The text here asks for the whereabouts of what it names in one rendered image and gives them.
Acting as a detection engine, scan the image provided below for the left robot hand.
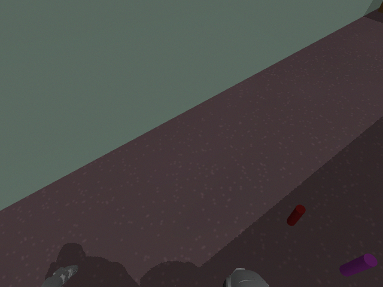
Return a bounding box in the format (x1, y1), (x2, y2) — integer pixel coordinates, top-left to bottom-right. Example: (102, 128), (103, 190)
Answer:
(41, 265), (78, 287)

